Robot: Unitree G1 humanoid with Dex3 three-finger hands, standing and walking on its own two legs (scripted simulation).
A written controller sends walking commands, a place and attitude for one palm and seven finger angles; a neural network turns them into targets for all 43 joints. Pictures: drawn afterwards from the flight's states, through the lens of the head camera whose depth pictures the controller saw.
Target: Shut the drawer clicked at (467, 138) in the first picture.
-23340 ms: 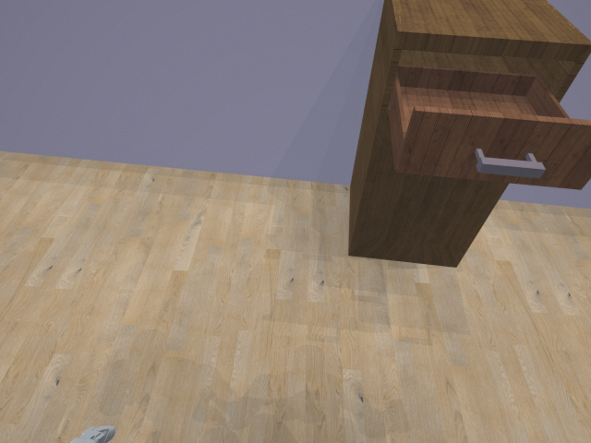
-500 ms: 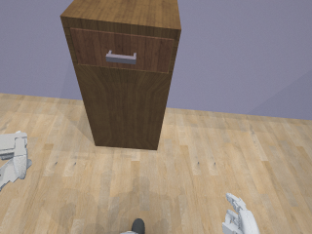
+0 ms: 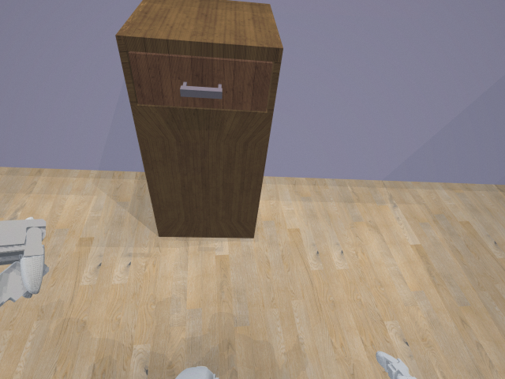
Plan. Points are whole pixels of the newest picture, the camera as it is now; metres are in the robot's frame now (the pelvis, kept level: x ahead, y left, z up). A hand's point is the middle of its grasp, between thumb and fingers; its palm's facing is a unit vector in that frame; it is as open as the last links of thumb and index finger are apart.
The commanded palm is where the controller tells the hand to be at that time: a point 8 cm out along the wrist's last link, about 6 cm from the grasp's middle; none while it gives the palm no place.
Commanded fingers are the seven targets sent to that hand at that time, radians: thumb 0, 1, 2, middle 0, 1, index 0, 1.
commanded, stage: stop stepping back and stand still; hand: left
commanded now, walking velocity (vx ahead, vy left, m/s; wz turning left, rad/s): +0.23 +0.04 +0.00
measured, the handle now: (202, 89) +0.88 +0.20 +0.03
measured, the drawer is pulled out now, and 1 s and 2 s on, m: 0.00 0.00 0.00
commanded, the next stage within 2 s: let the arm hang, fingers relaxed in 1.06 s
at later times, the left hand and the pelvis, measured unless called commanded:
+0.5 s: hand out of the picture +0.14 +0.28 +0.17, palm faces +0.47 -0.78 -0.40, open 3.2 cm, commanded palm +0.08 +0.31 +0.19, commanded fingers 0.00 0.90 0.90 -1.40 -1.60 -1.40 -1.60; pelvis -0.03 +0.03 +0.00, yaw +4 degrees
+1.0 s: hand (18, 270) +0.18 +0.27 +0.17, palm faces +0.40 -0.78 -0.49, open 3.2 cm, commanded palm +0.12 +0.31 +0.19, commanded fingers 0.00 0.90 0.90 -1.40 -1.60 -1.40 -1.60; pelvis +0.00 +0.02 +0.01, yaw +4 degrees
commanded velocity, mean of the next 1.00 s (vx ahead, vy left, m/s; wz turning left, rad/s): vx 0.04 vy -0.03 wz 0.00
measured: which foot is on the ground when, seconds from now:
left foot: up 0.00-0.08, down 0.10-1.00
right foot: down 0.00-0.10, up 0.12-0.32, down 0.34-1.00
